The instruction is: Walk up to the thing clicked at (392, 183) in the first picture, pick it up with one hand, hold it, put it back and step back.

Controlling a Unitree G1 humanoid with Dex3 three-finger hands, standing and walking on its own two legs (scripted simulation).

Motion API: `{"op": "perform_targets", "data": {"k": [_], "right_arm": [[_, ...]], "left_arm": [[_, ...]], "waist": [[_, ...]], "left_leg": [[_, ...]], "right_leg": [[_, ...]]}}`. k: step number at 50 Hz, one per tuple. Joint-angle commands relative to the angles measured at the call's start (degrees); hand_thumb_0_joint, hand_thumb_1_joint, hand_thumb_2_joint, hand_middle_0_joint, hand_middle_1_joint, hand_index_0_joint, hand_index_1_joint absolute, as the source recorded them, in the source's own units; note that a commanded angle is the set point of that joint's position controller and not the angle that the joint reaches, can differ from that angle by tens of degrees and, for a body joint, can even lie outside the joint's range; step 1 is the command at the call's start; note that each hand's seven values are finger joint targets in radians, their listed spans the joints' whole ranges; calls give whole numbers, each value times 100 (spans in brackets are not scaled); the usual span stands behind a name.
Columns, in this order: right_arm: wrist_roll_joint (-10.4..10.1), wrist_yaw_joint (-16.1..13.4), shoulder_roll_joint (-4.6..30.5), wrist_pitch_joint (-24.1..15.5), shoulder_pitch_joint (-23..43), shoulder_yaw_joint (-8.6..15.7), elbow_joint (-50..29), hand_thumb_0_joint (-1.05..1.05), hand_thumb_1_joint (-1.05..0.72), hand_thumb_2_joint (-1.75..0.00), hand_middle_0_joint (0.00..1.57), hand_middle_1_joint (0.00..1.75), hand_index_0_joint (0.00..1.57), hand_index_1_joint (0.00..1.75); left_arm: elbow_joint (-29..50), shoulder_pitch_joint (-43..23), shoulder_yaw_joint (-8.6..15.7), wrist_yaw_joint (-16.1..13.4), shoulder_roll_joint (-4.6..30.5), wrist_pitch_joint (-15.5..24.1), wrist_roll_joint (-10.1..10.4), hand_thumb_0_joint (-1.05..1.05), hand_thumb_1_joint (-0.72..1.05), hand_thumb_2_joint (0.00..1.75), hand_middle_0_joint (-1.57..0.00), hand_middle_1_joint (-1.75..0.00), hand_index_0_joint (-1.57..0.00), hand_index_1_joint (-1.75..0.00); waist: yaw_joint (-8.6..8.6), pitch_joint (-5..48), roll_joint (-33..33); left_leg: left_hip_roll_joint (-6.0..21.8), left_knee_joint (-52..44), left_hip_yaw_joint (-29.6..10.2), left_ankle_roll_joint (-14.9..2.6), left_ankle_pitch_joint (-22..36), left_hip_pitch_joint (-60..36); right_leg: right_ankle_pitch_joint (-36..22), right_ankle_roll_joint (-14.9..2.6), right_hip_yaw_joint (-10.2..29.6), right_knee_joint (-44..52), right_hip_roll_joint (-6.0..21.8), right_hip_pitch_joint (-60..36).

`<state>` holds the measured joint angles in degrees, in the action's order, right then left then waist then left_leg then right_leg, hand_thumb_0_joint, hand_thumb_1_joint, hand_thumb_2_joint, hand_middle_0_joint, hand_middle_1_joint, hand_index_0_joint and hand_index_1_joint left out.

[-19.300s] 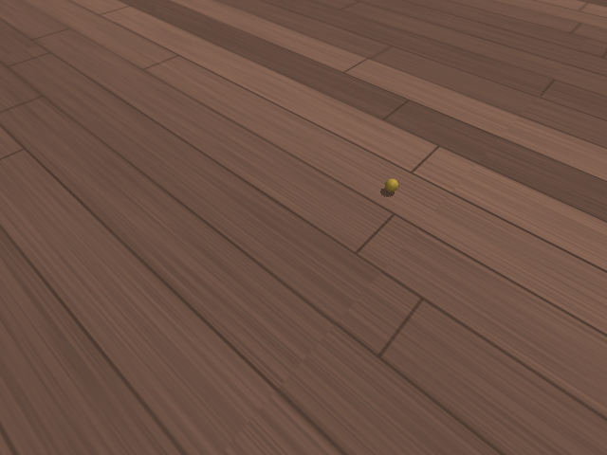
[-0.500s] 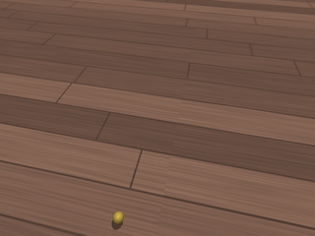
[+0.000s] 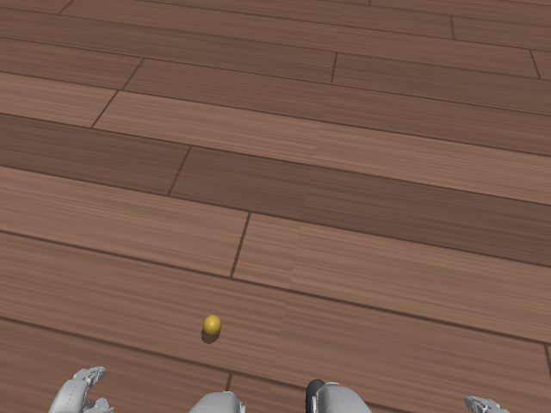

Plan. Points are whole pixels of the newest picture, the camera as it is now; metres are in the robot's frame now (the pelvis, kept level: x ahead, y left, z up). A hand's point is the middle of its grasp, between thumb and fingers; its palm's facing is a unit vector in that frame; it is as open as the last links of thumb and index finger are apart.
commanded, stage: walk up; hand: left
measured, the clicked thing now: (212, 324) +0.40 +0.22 -0.73
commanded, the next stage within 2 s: none
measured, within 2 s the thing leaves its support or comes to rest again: neither
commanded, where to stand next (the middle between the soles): +0.04 -0.04 m, yaw +2 degrees
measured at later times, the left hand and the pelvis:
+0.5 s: hand out of the picture -0.01 +0.28 -0.16, palm faces -0.10 -0.91 -0.40, open 7.4 cm; pelvis -0.13 +0.01 -0.01, yaw -4 degrees
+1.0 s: hand out of the picture -0.17 +0.27 -0.16, palm faces -0.05 -0.94 -0.35, open 7.4 cm; pelvis -0.27 +0.00 +0.00, yaw -3 degrees
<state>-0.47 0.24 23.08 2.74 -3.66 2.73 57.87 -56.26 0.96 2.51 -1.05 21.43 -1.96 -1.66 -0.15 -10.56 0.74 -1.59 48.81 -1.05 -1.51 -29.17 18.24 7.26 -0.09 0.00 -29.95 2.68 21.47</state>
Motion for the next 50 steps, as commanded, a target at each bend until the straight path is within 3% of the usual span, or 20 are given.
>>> {"op": "perform_targets", "data": {"k": [1,2,3,4,5,9,13,16,22,23,25,26,29,34,37,38,40,41,43,50], "right_arm": [[160,-56,906,-20,-1248,271,-118,0,-90,-90,20,30,20,30],[219,-66,928,-50,-1351,310,-73,0,-90,-90,20,30,20,30],[332,-79,1267,-71,-1168,387,-154,0,-90,-90,20,30,20,30],[410,-78,1783,-101,-624,494,-372,0,-90,-90,20,30,20,30],[327,-66,2155,-137,-470,557,-591,0,-90,-90,20,30,20,30],[294,-240,1379,-253,122,385,-830,0,-90,-90,20,30,20,30],[199,-299,1236,-245,-622,421,-836,0,-90,-90,20,30,20,30],[187,-315,1395,-232,-865,456,-895,0,-90,-90,20,30,20,30],[121,-237,1404,-111,-331,411,-1182,0,-90,-90,20,30,20,30],[82,-220,1263,-117,-346,364,-1222,0,-90,-90,20,30,20,30],[36,-297,994,-85,-55,338,-1331,0,-90,-90,20,30,20,30],[26,-299,1078,-61,-268,347,-1245,0,-90,-90,20,30,20,30],[-8,-303,1052,-127,-663,289,-1094,0,-90,-90,20,30,20,30],[103,-314,949,-233,-652,249,-1252,0,-90,-90,20,30,20,30],[197,-260,878,-309,-1140,325,-1001,0,-90,-90,20,30,20,30],[263,-260,1035,-347,-1062,377,-1011,0,-90,-90,20,30,20,30],[274,-205,2024,-368,-698,575,-1237,0,-90,-90,20,30,20,30],[268,-235,1965,-420,-485,596,-1283,0,-90,-90,20,30,20,30],[288,-274,1397,-465,-55,372,-1289,0,-90,-90,20,30,20,30],[353,-100,1396,-419,-511,443,-1283,0,-90,-90,20,30,20,30]], "left_arm": [[837,-420,311,-97,1465,-3,-30,0,90,90,-20,-30,-20,-30],[896,-454,283,-74,1363,-64,39,0,90,90,-20,-30,-20,-30],[963,-242,248,-61,1094,-111,101,0,90,90,-20,-30,-20,-30],[962,21,228,-84,893,-141,113,0,90,90,-20,-30,-20,-30],[955,-49,334,-151,1089,-164,26,0,90,90,-20,-30,-20,-30],[746,518,415,-134,1214,-171,123,0,90,90,-20,-30,-20,-30],[1090,332,427,-97,1074,-104,37,0,90,90,-20,-30,-20,-30],[1262,231,413,-64,1029,-77,53,0,90,90,-20,-30,-20,-30],[866,1282,484,9,993,-11,-31,0,90,90,-20,-30,-20,-30],[942,1274,543,10,1264,29,-87,0,90,90,-20,-30,-20,-30],[1236,770,678,51,1978,47,-54,0,90,90,-20,-30,-20,-30],[1379,574,632,44,1805,75,-51,0,90,90,-20,-30,-20,-30],[1559,142,543,-44,1349,41,-63,0,90,90,-20,-30,-20,-30],[1716,753,535,-55,1212,-61,-120,0,90,90,-20,-30,-20,-30],[1755,586,475,16,1273,-120,-3,0,90,90,-20,-30,-20,-30],[1752,716,413,34,1094,-146,12,0,90,90,-20,-30,-20,-30],[1786,430,492,-37,1157,-137,-13,0,90,90,-20,-30,-20,-30],[1729,234,555,-51,1275,-146,-68,0,90,90,-20,-30,-20,-30],[1448,728,556,-17,1153,-120,84,0,90,90,-20,-30,-20,-30],[1108,905,433,212,1064,167,33,0,90,90,-20,-30,-20,-30]], "waist": [[-294,1650,920],[-381,1468,606],[-265,1193,-572],[5,1020,-1470],[-249,1143,-1532],[319,1076,-625],[-101,1348,-753],[-282,1360,-876],[131,1624,-935],[116,1622,-328],[272,1162,1599],[131,1100,1212],[-72,928,827],[234,1298,1101],[-60,1461,786],[16,1405,350],[-227,1257,-1183],[-190,1038,-860],[258,1003,-433],[-161,1014,-1299]], "left_leg": [[165,-1260,69,4,669,-723],[162,-2073,119,8,1314,-841],[901,-2956,-1080,-165,2039,-691],[1939,-3275,-2380,-616,3162,-711],[2563,-3316,-2907,-1369,3509,135],[1543,-2326,-1270,-918,4462,-954],[1659,-1859,-1323,-1123,5592,-2239],[1699,-1818,-1264,-1166,5434,-2221],[1588,-1554,-1133,-686,3711,-711],[1239,-1256,-912,-373,2896,-73],[-255,1181,-178,136,-779,462],[-196,1875,-693,127,-820,390],[-399,2004,-589,178,-194,542],[-55,-332,-82,216,-248,679],[-16,-2556,247,84,1482,-605],[400,-2807,-498,-62,1778,-1066],[2805,-3140,-3080,-1504,2809,-339],[2839,-3150,-3090,-1667,2972,105],[1832,-2640,-1548,-1128,3545,-307],[1318,-2736,-1047,-915,113,-544]], "right_leg": [[-1458,-939,1067,-39,1163,-511],[-741,-707,952,-342,901,-267],[393,-386,655,-1156,169,184],[2622,-93,376,-2289,-813,937],[3174,-5,1105,-3345,-976,438],[1975,18,1303,-4339,-905,1104],[2281,252,1001,-3452,-756,1177],[2312,241,686,-2285,-591,725],[649,-138,167,370,-363,-1252],[-36,-348,896,427,88,-1549],[-1577,-1780,2968,876,1907,-411],[-1743,-1788,2832,853,1922,-124],[-2506,-1335,1376,204,997,-430],[-2462,-1226,1382,-176,904,-1854],[-1309,-862,1240,-682,735,-1294],[-371,-554,1135,-914,473,-542],[2949,-9,766,-2957,-605,435],[2868,-25,1258,-3760,-604,229],[2254,-75,1300,-4070,-717,421],[2334,53,110,-733,-418,-562]]}}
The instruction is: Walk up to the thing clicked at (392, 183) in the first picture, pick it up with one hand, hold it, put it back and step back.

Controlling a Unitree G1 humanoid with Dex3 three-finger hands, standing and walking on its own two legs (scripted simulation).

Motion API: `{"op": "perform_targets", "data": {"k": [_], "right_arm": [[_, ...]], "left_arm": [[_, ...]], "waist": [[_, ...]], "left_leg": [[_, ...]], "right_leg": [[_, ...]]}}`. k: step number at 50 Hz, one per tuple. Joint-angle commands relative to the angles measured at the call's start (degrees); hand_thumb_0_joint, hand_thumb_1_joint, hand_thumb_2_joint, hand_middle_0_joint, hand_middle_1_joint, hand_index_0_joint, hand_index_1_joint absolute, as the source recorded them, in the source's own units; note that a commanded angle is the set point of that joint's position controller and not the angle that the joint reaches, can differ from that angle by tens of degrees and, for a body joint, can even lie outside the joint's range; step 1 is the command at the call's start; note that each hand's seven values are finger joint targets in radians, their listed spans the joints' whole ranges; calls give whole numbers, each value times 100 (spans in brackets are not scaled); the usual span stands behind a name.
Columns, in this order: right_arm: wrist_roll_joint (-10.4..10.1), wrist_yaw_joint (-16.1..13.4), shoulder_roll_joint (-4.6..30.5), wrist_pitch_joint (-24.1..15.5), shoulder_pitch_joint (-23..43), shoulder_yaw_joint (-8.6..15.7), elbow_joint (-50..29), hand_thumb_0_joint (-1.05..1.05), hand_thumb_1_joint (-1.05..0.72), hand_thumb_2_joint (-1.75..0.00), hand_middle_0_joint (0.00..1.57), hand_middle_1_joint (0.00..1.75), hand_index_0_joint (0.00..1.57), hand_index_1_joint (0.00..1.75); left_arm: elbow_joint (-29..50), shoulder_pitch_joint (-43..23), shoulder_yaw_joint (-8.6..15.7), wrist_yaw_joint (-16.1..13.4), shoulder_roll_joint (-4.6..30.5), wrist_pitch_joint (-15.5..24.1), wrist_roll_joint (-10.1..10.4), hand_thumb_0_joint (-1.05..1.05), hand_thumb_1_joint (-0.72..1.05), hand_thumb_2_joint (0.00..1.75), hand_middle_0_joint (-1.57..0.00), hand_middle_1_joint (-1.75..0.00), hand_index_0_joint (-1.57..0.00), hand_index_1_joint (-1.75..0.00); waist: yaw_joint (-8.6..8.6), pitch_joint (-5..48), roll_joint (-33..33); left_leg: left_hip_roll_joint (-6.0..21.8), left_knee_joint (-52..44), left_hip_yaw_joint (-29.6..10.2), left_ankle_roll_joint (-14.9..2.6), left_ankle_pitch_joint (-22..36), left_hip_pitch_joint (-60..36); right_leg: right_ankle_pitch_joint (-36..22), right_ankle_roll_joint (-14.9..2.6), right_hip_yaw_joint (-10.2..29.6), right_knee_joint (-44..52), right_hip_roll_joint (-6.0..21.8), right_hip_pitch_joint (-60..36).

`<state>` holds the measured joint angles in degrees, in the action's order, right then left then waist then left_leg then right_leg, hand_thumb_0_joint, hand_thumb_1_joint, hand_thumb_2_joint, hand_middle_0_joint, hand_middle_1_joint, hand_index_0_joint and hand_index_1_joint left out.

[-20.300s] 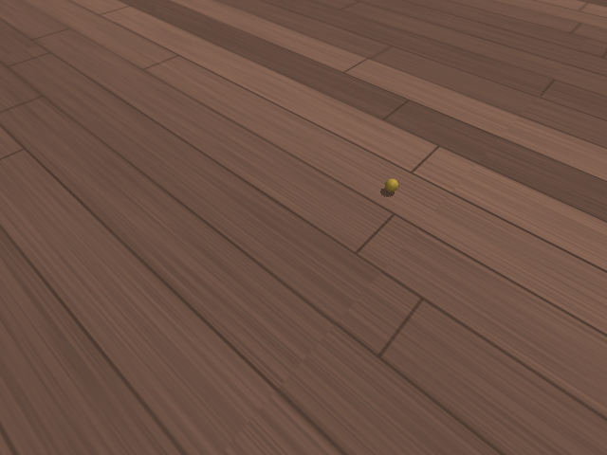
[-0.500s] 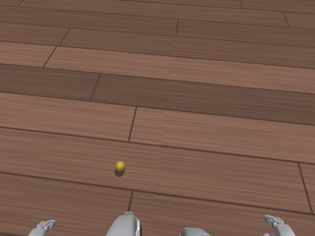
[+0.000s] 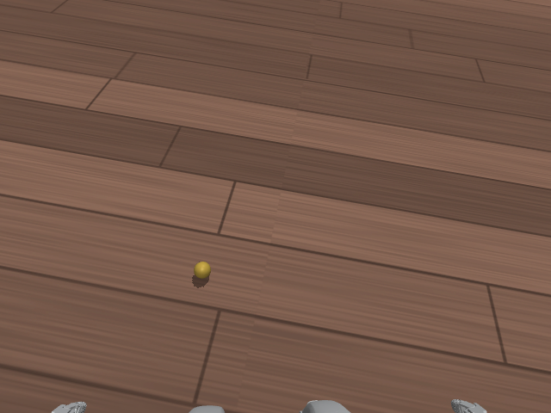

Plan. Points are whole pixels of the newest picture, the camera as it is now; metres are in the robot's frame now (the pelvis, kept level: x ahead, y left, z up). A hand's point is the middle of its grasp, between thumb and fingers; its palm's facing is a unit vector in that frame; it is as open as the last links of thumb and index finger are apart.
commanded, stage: walk up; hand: left
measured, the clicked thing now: (202, 269) +0.65 +0.25 -0.73
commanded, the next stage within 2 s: stand in 1.10 s
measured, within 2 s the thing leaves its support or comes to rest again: neither
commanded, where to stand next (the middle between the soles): +0.31 -0.03 m, yaw +5 degrees
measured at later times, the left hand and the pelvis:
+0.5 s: hand out of the picture +0.05 +0.26 -0.14, palm faces +0.01 -0.93 -0.38, open 7.4 cm; pelvis -0.02 -0.01 +0.00, yaw +0 degrees
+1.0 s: hand out of the picture +0.10 +0.25 -0.14, palm faces +0.03 -0.94 -0.34, open 7.4 cm; pelvis +0.00 -0.01 +0.01, yaw +1 degrees
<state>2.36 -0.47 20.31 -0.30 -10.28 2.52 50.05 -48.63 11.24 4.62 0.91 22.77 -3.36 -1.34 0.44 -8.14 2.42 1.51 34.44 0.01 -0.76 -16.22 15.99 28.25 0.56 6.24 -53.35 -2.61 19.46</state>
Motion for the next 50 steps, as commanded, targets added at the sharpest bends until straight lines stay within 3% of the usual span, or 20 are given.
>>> {"op": "perform_targets", "data": {"k": [1,2,3,4,5,6,8,12,15,16,17,18,19,25,26,28,30,34,39,50], "right_arm": [[76,-4,1716,-62,159,468,-509,0,-90,-90,20,30,20,30],[25,13,1635,-9,233,432,-504,0,-90,-90,20,30,20,30],[-27,16,1316,15,102,346,-518,0,-90,-90,20,30,20,30],[-100,37,961,10,15,219,-629,0,-90,-90,20,30,20,30],[-107,-27,1120,28,385,274,-632,0,-90,-90,20,30,20,30],[-123,-21,1341,27,320,358,-466,0,-90,-90,20,30,20,30],[-202,30,1294,-41,158,343,-266,0,-90,-90,20,30,20,30],[-103,119,1214,-126,60,322,-167,0,-90,-90,20,30,20,30],[-94,87,1108,-227,-285,357,76,0,-90,-90,20,30,20,30],[-48,41,1258,-266,-437,411,131,0,-90,-90,20,30,20,30],[-63,21,1551,-296,-270,431,87,0,-90,-90,20,30,20,30],[-84,49,1885,-284,-256,494,73,0,-90,-90,20,30,20,30],[-68,58,1763,-289,-109,461,57,0,-90,-90,20,30,20,30],[-160,75,1308,-184,351,254,39,0,-90,-90,20,30,20,30],[-222,65,1161,-163,362,203,31,0,-90,-90,20,30,20,30],[-231,50,994,-124,276,179,107,0,-90,-90,20,30,20,30],[-168,53,1066,-146,73,198,315,0,-90,-90,20,30,20,30],[-133,60,1183,-277,134,174,472,0,-90,-90,20,30,20,30],[-191,25,1175,-270,337,112,587,0,-90,-90,20,30,20,30],[-173,9,1167,-205,765,107,747,0,-90,-90,20,30,20,30]], "left_arm": [[171,138,230,-17,879,373,-13,0,90,90,-20,-30,-20,-30],[-58,467,238,-66,828,442,-26,0,90,90,-20,-30,-20,-30],[-180,676,311,-113,1051,528,-83,0,90,90,-20,-30,-20,-30],[-125,664,382,-144,1384,607,-157,0,90,90,-20,-30,-20,-30],[57,160,436,-149,1888,596,-145,0,90,90,-20,-30,-20,-30],[149,-273,400,-142,1771,613,-122,0,90,90,-20,-30,-20,-30],[80,-332,274,-155,1328,678,-45,0,90,90,-20,-30,-20,-30],[5,-131,296,-106,1401,658,-68,0,90,90,-20,-30,-20,-30],[31,-301,146,-88,1182,555,24,0,90,90,-20,-30,-20,-30],[43,-198,57,-81,944,531,46,0,90,90,-20,-30,-20,-30],[7,-203,-11,-78,684,507,158,0,90,90,-20,-30,-20,-30],[-112,-209,120,-139,1044,477,126,0,90,90,-20,-30,-20,-30],[-145,-155,111,-133,1109,472,107,0,90,90,-20,-30,-20,-30],[-551,226,89,-124,850,623,49,0,90,90,-20,-30,-20,-30],[-570,236,133,-153,1001,643,-1,0,90,90,-20,-30,-20,-30],[-506,-144,176,-141,1524,670,-20,0,90,90,-20,-30,-20,-30],[-304,-730,126,-133,1384,669,0,0,90,90,-20,-30,-20,-30],[-429,-760,23,-100,1048,629,95,0,90,90,-20,-30,-20,-30],[-664,-603,34,-151,1087,634,140,0,90,90,-20,-30,-20,-30],[-870,-845,-39,-153,992,579,109,0,90,90,-20,-30,-20,-30]], "waist": [[-93,798,-1423],[107,803,-1292],[171,904,-680],[105,788,540],[254,528,781],[113,75,451],[-22,99,234],[110,301,825],[-173,591,488],[-219,840,45],[-113,920,-934],[-125,798,-945],[-55,612,-789],[210,883,-988],[242,957,-666],[32,649,231],[-141,404,270],[-56,771,123],[43,1176,-158],[50,1112,-458]], "left_leg": [[947,-1045,-1043,-945,-1018,-124],[843,-645,-853,-791,-596,49],[636,101,-678,-514,-345,606],[51,979,-357,-104,-1060,1568],[-137,1429,-574,44,-1774,1172],[6,1820,-900,103,-1572,825],[-103,1491,-817,105,-1040,992],[-105,523,-295,112,-986,516],[-260,-1205,-146,19,145,-805],[193,-1401,-841,-109,364,-1469],[1156,-1815,-2348,-605,-80,-1274],[1667,-1963,-2845,-1175,-812,-529],[1632,-2033,-2711,-1250,-1011,-290],[725,-1120,-1140,-391,650,83],[553,-829,-969,-209,562,492],[-149,-106,-417,40,-788,483],[-39,-116,-400,53,-671,179],[398,-1073,-968,-179,1214,-518],[360,-835,-671,-182,2426,-555],[486,-1262,-857,-229,1883,-536]], "right_leg": [[-99,-91,-664,2405,73,-844],[-737,-191,-739,3292,0,-1293],[-900,-272,-37,3465,276,-1921],[-368,-580,1784,3819,1287,-2117],[335,-1351,2703,4020,2296,-572],[542,-1454,2571,4014,2341,82],[-535,-1095,1478,3669,1624,-534],[-813,-993,945,3543,1520,-696],[-2063,-664,283,2648,1157,-438],[-2191,-449,54,2061,914,25],[-812,-141,-482,1407,235,339],[335,-190,-445,964,300,-22],[455,-206,-286,666,393,-34],[-1415,-200,-571,3042,330,-1462],[-1569,-282,-177,3162,519,-1940],[-261,-909,1291,3754,1714,-1078],[-618,-1018,1064,3587,1808,-657],[-1958,-289,-145,2973,849,-785],[-3220,-291,-202,2894,920,-1683],[-2533,-246,-376,3138,842,-1738]]}}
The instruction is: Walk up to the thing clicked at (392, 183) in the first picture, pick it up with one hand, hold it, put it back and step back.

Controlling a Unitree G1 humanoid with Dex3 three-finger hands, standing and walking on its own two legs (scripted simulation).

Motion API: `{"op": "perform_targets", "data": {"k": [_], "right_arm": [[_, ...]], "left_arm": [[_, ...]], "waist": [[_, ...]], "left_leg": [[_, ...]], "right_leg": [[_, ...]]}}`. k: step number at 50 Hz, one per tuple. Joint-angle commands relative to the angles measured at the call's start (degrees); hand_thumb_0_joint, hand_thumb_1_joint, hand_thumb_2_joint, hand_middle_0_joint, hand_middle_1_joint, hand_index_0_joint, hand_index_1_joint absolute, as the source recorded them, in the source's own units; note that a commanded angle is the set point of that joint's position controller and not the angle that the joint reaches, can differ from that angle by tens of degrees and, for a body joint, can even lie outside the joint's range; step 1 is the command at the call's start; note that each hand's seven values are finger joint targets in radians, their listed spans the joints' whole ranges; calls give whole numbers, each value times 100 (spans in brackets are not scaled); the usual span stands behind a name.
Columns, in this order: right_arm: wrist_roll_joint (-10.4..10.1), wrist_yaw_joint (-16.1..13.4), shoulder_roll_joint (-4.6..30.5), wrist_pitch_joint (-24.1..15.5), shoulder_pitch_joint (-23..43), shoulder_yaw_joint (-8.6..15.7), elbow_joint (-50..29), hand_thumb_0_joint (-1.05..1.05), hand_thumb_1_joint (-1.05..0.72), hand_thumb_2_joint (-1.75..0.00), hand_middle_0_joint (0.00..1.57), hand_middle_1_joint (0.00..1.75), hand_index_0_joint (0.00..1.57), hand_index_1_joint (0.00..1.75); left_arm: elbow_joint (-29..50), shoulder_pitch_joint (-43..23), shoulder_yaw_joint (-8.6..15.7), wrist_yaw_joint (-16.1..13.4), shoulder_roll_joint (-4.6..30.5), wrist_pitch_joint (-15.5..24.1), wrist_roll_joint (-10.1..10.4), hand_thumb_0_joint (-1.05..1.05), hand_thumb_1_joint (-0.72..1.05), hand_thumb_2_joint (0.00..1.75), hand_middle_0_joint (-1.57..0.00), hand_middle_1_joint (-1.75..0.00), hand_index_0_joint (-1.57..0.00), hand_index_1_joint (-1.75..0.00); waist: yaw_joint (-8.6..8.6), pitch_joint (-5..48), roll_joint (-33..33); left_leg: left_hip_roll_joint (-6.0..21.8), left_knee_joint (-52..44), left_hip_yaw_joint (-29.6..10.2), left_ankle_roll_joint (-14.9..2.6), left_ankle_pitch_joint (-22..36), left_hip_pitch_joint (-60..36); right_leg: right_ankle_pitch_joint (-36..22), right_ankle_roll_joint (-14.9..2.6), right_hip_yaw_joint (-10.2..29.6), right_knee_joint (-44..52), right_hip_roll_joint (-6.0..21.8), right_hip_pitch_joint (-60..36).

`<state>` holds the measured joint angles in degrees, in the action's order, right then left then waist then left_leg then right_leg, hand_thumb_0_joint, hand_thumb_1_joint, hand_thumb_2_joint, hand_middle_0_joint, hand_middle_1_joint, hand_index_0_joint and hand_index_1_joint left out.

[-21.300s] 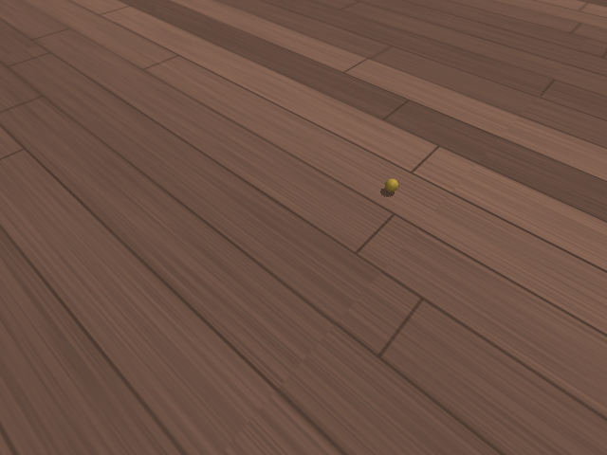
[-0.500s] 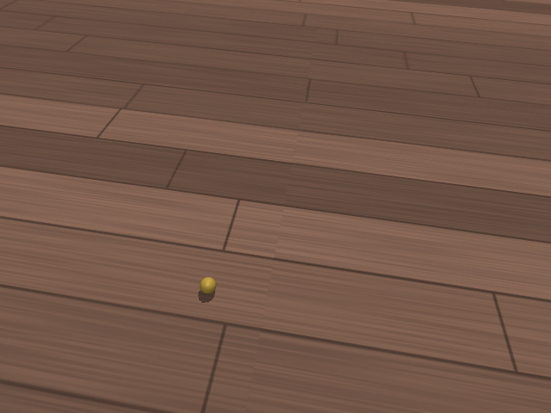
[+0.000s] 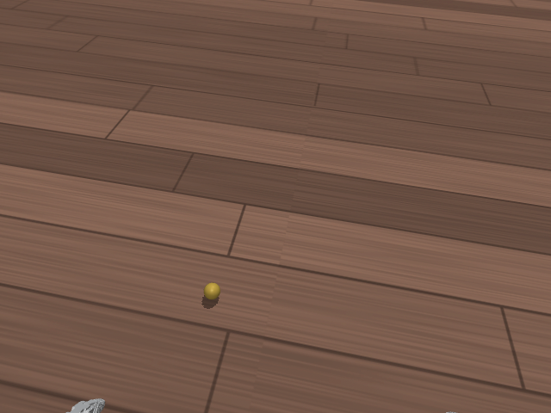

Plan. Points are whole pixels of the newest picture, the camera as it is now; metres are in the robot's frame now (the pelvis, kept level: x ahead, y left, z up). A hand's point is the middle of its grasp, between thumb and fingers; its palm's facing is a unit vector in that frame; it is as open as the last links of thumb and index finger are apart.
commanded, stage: walk up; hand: left
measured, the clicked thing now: (212, 291) +0.66 +0.24 -0.74
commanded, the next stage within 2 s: stand in 0.10 s
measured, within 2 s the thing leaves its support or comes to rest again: neither
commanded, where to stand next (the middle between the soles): +0.31 -0.03 m, yaw +4 degrees
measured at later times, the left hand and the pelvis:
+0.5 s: hand out of the picture +0.06 +0.25 -0.15, palm faces -0.04 -0.94 -0.34, open 7.4 cm; pelvis -0.02 +0.00 +0.01, yaw -1 degrees
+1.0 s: hand out of the picture +0.06 +0.24 -0.15, palm faces -0.05 -0.94 -0.34, open 7.4 cm; pelvis -0.02 -0.01 +0.01, yaw -1 degrees
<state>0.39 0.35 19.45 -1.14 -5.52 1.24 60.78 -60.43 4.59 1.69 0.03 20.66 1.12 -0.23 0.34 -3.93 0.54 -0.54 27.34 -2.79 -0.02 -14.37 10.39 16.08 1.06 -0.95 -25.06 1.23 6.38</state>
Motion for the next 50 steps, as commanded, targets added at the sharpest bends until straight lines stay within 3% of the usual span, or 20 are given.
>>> {"op": "perform_targets", "data": {"k": [1,4,6,12,26,27,34,39,43,46,50], "right_arm": [[21,-75,1221,-125,287,224,-302,0,-90,-90,20,30,20,30],[20,-73,1210,-120,332,216,-283,0,-90,-90,20,30,20,30],[-9,-92,1264,-124,428,196,-247,0,-90,-90,20,30,20,30],[-19,-82,1235,-103,450,179,-142,0,-90,-90,20,30,20,30],[14,-14,1259,-54,355,134,86,0,-90,-90,20,30,20,30],[13,-16,1263,-59,438,150,82,0,-90,-90,20,30,20,30],[5,-39,1271,-90,277,118,119,0,-90,-90,20,30,20,30],[-1,-36,1281,-59,184,97,155,0,-90,-90,20,30,20,30],[6,-47,1266,-76,107,76,159,0,-90,-90,20,30,20,30],[2,-51,1281,-69,58,71,175,0,-90,-90,20,30,20,30],[-3,-54,1276,-82,78,66,153,0,-90,-90,20,30,20,30]], "left_arm": [[288,-211,261,-62,1208,134,-1,0,90,90,-20,-30,-20,-30],[244,-268,253,-56,1210,128,0,0,90,90,-20,-30,-20,-30],[127,-292,134,-45,1062,81,5,0,90,90,-20,-30,-20,-30],[-37,-247,102,-61,1143,119,-6,0,90,90,-20,-30,-20,-30],[-177,-137,41,-35,1169,101,-28,0,90,90,-20,-30,-20,-30],[-182,-64,45,-39,1181,105,-37,0,90,90,-20,-30,-20,-30],[-177,6,39,-27,1171,103,-23,0,90,90,-20,-30,-20,-30],[-172,29,27,-24,1179,79,-23,0,90,90,-20,-30,-20,-30],[-133,-11,25,-27,1197,84,-11,0,90,90,-20,-30,-20,-30],[-145,9,30,-27,1209,78,2,0,90,90,-20,-30,-20,-30],[-114,23,23,-29,1236,92,-11,0,90,90,-20,-30,-20,-30]], "waist": [[46,736,-203],[26,665,-254],[-17,524,-213],[-46,903,-68],[-69,328,-151],[-4,436,-99],[-14,534,-116],[-38,345,-81],[-58,485,-70],[-61,473,-32],[-60,555,-11]], "left_leg": [[668,-529,-544,-273,1823,-26],[633,-590,-513,-218,1824,-53],[750,-828,-554,-144,2098,-364],[781,-880,-422,-143,2318,-706],[670,-1336,-467,-74,360,-173],[709,-1274,-490,-101,540,-262],[736,-1215,-482,-105,1032,-350],[689,-1267,-494,-79,511,-195],[710,-1171,-450,-72,1074,-309],[705,-1198,-441,-77,944,-281],[742,-1117,-414,-56,1291,-444]], "right_leg": [[-1421,-301,362,329,475,-456],[-1431,-271,350,377,478,-417],[-1557,-215,461,625,549,-141],[-1912,-177,443,742,609,-455],[-281,-181,554,1122,567,38],[-444,-200,572,1099,593,-26],[-826,-215,567,986,591,-56],[-417,-215,601,1072,571,82],[-885,-240,624,976,601,-4],[-773,-230,609,983,579,-8],[-1083,-234,628,964,596,-18]]}}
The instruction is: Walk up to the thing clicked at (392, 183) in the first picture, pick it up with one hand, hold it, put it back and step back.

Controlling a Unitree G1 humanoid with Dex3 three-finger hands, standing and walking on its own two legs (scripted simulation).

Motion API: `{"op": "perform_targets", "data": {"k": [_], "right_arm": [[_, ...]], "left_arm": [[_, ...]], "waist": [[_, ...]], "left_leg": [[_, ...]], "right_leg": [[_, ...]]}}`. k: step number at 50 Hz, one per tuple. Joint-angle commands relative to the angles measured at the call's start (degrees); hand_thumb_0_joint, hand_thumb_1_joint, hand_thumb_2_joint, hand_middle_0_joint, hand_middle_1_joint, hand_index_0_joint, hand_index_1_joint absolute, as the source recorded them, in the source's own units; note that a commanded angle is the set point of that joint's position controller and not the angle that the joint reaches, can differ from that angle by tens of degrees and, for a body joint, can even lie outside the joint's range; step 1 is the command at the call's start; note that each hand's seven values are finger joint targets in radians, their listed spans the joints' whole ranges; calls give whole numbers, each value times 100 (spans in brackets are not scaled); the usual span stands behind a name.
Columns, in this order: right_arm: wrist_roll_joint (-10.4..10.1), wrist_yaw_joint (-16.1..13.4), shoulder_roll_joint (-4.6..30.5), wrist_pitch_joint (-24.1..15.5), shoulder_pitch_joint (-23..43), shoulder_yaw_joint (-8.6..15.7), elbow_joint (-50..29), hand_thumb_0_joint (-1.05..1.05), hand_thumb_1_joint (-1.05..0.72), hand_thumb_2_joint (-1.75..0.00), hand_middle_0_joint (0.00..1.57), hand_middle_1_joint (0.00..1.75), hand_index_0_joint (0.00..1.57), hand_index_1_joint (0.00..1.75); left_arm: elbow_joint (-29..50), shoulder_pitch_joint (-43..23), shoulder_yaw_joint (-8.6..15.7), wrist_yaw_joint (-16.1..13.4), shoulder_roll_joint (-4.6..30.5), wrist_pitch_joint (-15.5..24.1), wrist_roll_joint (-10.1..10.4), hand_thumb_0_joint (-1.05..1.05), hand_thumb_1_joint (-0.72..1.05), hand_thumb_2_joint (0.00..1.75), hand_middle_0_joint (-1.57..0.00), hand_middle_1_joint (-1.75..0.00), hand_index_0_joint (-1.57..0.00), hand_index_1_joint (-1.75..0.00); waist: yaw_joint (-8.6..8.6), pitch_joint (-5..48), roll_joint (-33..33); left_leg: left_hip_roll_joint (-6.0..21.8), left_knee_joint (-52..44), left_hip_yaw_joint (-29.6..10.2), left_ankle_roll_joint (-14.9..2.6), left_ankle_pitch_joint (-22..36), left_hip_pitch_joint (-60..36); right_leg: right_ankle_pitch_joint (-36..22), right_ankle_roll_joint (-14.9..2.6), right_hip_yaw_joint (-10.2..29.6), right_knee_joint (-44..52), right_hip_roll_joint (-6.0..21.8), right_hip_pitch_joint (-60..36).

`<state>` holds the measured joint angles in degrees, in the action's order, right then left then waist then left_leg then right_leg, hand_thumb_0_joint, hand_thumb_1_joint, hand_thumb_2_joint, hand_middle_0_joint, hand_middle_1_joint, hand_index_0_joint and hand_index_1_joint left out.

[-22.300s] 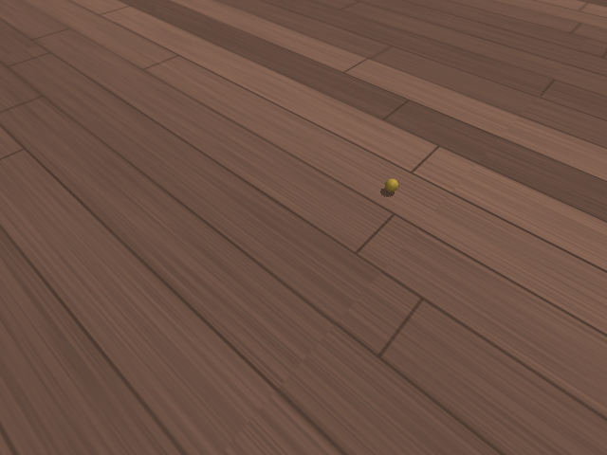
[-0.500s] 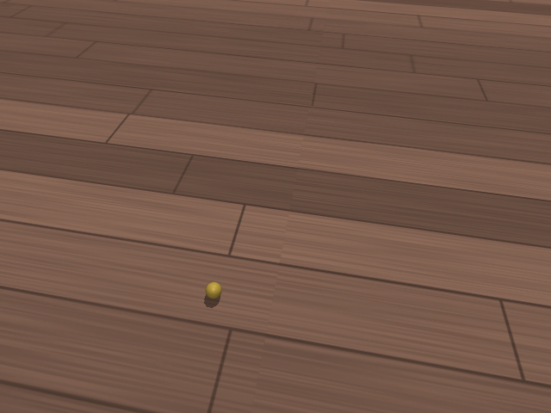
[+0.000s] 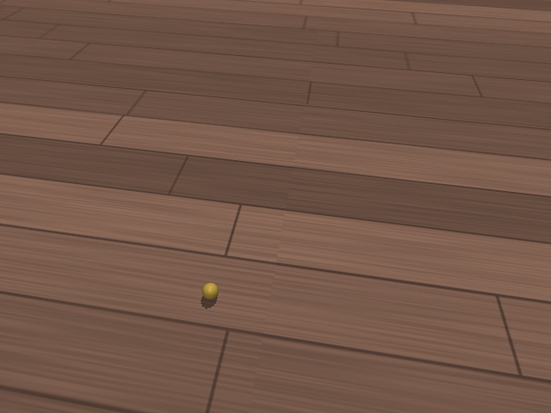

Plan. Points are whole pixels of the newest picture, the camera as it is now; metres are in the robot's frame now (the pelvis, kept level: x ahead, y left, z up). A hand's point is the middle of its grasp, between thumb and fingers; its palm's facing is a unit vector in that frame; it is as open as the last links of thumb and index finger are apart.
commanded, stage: stand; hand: left
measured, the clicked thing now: (210, 291) +0.67 +0.26 -0.75
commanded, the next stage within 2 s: walk up in 0.10 s
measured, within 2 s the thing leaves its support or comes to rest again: neither
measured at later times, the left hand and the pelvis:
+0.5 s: hand out of the picture +0.09 +0.31 -0.17, palm faces +0.01 -0.93 -0.36, open 7.4 cm; pelvis +0.08 +0.03 -0.02, yaw +2 degrees
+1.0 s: hand (142, 323) +0.30 +0.25 -0.14, palm faces -0.01 -0.92 -0.39, open 7.4 cm; pelvis +0.22 -0.01 -0.02, yaw +1 degrees
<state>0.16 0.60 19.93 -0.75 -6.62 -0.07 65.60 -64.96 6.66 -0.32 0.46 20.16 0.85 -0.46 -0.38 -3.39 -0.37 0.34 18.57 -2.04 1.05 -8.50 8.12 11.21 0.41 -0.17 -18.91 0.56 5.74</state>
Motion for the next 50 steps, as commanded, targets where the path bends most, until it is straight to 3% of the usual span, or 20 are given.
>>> {"op": "perform_targets", "data": {"k": [1,4,5,7,10,12,15,18,19,20,21,24,27,34,38,39,40,41,45,50], "right_arm": [[22,-83,1251,-123,181,194,-324,0,-90,-90,20,30,20,30],[17,-91,1268,-122,204,196,-324,0,-90,-90,20,30,20,30],[88,18,1578,-171,-205,455,-594,0,-90,-90,20,30,20,30],[154,82,1592,-160,-81,528,-754,0,-90,-90,20,30,20,30],[166,120,1208,-215,465,501,-1184,0,-90,-90,20,30,20,30],[195,110,1313,-241,384,557,-1321,0,-90,-90,20,30,20,30],[151,183,1306,-340,-182,619,-1326,0,-90,-90,20,30,20,30],[208,173,1256,-387,-1209,787,-1083,0,-90,-90,20,30,20,30],[231,118,1569,-395,-1704,925,-1042,0,-90,-90,20,30,20,30],[307,83,2223,-440,-2130,1045,-1111,0,-90,-90,20,30,20,30],[137,90,2315,-446,-1732,1045,-1319,0,-90,-90,20,30,20,30],[62,27,1779,-466,-1051,827,-1715,0,-90,-90,20,30,20,30],[65,20,1704,-498,-1190,785,-1807,0,-90,-90,20,30,20,30],[50,88,1818,-469,-1223,797,-2111,0,-90,-90,20,30,20,30],[22,47,1614,-348,-1004,677,-2288,0,-90,-90,20,30,20,30],[2,37,1348,-338,-1236,586,-2292,0,-90,-90,20,30,20,30],[-25,27,979,-352,-1528,455,-2426,0,-90,-90,20,30,20,30],[-33,-28,1372,-293,-1511,564,-2335,0,-90,-90,20,30,20,30],[-66,-13,1530,-207,-1760,630,-1920,0,-90,-90,20,30,20,30],[64,37,1159,-135,-1500,532,-1793,0,-90,-90,20,30,20,30]], "left_arm": [[340,-188,224,-72,1251,114,17,0,90,90,-20,-30,-20,-30],[343,-176,230,-78,1260,104,15,0,90,90,-20,-30,-20,-30],[620,101,559,42,1593,136,-64,0,90,90,-20,-30,-20,-30],[658,293,635,104,1544,131,-152,0,90,90,-20,-30,-20,-30],[700,983,784,86,1721,208,-149,0,90,90,-20,-30,-20,-30],[918,989,879,86,1916,279,-173,0,90,90,-20,-30,-20,-30],[1344,323,845,121,1865,274,-165,0,90,90,-20,-30,-20,-30],[1566,102,693,186,1559,185,-79,0,90,90,-20,-30,-20,-30],[1643,383,619,200,1288,174,-45,0,90,90,-20,-30,-20,-30],[1789,506,546,198,899,187,-35,0,90,90,-20,-30,-20,-30],[1656,571,686,104,1522,138,-63,0,90,90,-20,-30,-20,-30],[1471,1014,615,117,1545,132,11,0,90,90,-20,-30,-20,-30],[1479,1104,627,218,1485,115,-32,0,90,90,-20,-30,-20,-30],[1852,659,680,382,1334,154,-94,0,90,90,-20,-30,-20,-30],[1666,1307,765,255,1358,254,-93,0,90,90,-20,-30,-20,-30],[1631,1688,840,186,1542,308,-105,0,90,90,-20,-30,-20,-30],[1701,2009,991,116,2061,368,-144,0,90,90,-20,-30,-20,-30],[1785,1853,986,126,2284,351,-41,0,90,90,-20,-30,-20,-30],[2087,883,808,47,1817,304,26,0,90,90,-20,-30,-20,-30],[2132,833,668,-9,1579,283,-91,0,90,90,-20,-30,-20,-30]], "waist": [[12,514,18],[29,528,-12],[40,976,84],[171,108,-71],[593,-509,820],[536,-495,674],[143,-330,944],[-428,30,538],[-609,384,-401],[-702,454,-1842],[-523,428,-794],[-62,-85,-409],[-97,-199,-636],[-142,-282,-796],[322,-1,-232],[519,348,437],[554,648,1855],[536,492,1621],[64,-159,930],[144,92,1017]], "left_leg": [[652,-223,-474,-177,667,-206],[669,-234,-471,-182,705,-210],[367,118,-486,-550,-1895,-145],[510,143,-862,-682,-3157,911],[-46,1601,45,-368,-1535,2633],[246,2592,-162,-264,-1770,2977],[541,1770,-83,-269,-1632,1865],[-69,665,552,-206,-190,-568],[198,294,-64,-412,-746,-1606],[1838,-636,-2941,-961,-1836,-1901],[2251,-704,-3448,-1507,-2303,-1210],[1799,-420,-1922,-1322,-1002,-658],[1534,-502,-1034,-1284,124,-328],[1190,-317,-313,-1198,-330,353],[998,1147,-70,-937,337,1083],[656,2414,217,-757,539,1127],[20,4161,515,-454,-842,1890],[-310,4897,238,-393,-2423,2483],[253,4566,-201,-292,-1639,2057],[270,2582,311,-90,-1364,1155]], "right_leg": [[-613,-169,543,340,670,23],[-687,-161,535,333,664,-12],[1705,-383,359,-88,298,-251],[2863,-575,744,-282,450,290],[2312,-1084,1933,713,1258,-872],[1131,-1520,2499,974,2001,-993],[460,-1373,1512,610,1709,-353],[-390,-818,189,-936,798,1139],[-181,-572,-202,-2297,302,1913],[2022,-310,-75,-3827,-580,3140],[2298,-401,771,-4262,-170,2848],[1371,-364,921,-4280,238,2844],[969,-117,564,-3547,300,2468],[70,-149,-129,-1905,338,1559],[-142,-241,-354,-1270,-6,-27],[90,-382,-51,-792,145,-579],[432,-834,1968,-159,1464,-976],[688,-1630,3503,396,2316,-723],[976,-1393,1695,343,1559,813],[-1070,-1288,602,-308,1201,1221]]}}
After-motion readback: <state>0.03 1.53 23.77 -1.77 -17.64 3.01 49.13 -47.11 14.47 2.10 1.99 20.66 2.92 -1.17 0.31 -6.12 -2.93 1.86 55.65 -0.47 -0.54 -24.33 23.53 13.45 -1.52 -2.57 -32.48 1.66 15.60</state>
